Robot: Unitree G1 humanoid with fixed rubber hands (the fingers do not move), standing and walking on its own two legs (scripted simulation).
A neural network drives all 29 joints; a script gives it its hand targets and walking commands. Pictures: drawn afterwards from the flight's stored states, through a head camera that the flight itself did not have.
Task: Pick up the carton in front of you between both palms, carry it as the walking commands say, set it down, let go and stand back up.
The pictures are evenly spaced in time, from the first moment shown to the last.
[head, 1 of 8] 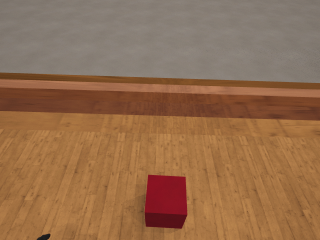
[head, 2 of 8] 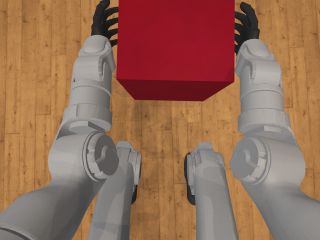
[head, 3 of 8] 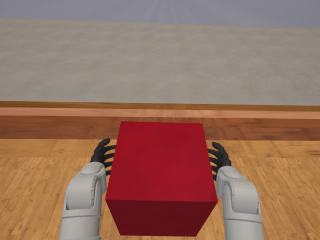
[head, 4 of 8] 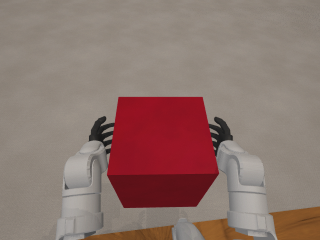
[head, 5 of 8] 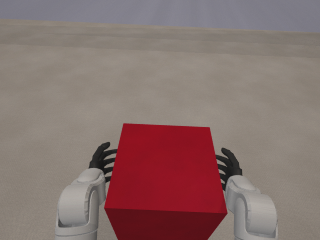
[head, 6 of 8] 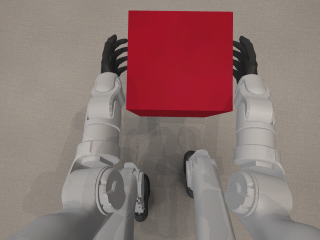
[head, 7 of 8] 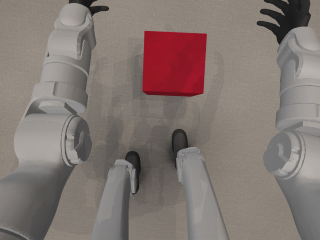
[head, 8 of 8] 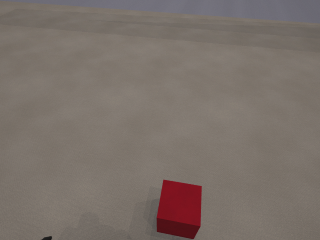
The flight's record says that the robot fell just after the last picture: no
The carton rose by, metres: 0.69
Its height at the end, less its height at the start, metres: -0.61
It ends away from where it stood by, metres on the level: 4.29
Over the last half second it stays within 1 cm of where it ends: yes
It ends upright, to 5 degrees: yes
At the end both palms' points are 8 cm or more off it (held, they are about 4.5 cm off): yes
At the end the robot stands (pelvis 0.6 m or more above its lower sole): yes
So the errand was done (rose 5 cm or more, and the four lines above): yes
